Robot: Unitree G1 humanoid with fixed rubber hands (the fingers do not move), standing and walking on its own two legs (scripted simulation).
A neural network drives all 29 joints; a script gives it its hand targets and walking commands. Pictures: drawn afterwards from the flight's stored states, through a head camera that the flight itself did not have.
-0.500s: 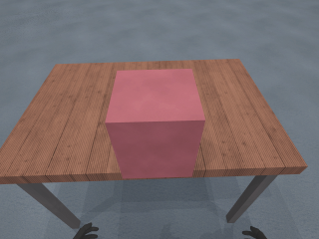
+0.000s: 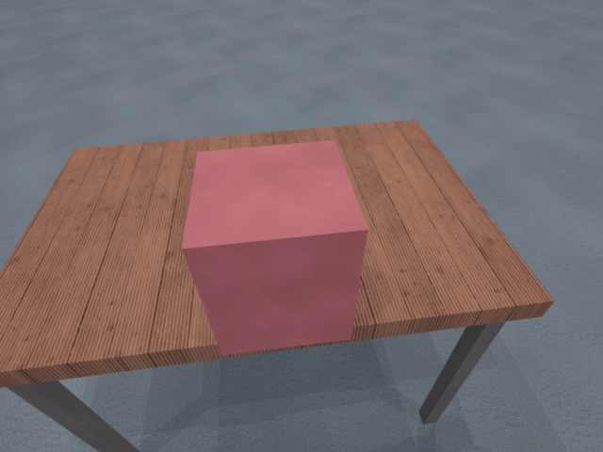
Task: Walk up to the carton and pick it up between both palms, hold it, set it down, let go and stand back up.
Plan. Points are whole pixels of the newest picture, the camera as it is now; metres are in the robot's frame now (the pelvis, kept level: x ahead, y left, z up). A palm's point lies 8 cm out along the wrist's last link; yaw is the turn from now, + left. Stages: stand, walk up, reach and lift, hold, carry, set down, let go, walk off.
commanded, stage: stand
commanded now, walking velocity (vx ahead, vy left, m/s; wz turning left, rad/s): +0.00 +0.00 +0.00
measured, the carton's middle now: (277, 249) +0.41 +0.06 +0.06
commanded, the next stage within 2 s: none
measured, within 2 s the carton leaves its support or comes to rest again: neither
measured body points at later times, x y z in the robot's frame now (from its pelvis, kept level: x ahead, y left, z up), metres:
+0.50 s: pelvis -0.01 +0.01 +0.00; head -0.01 +0.01 +0.45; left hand +0.00 +0.23 -0.15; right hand -0.05 -0.20 -0.16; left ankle -0.03 +0.08 -0.73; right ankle +0.03 -0.12 -0.73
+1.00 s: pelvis +0.00 +0.03 +0.00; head +0.00 +0.02 +0.45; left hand +0.00 +0.24 -0.16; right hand -0.07 -0.17 -0.16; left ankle -0.03 +0.08 -0.73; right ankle +0.03 -0.12 -0.73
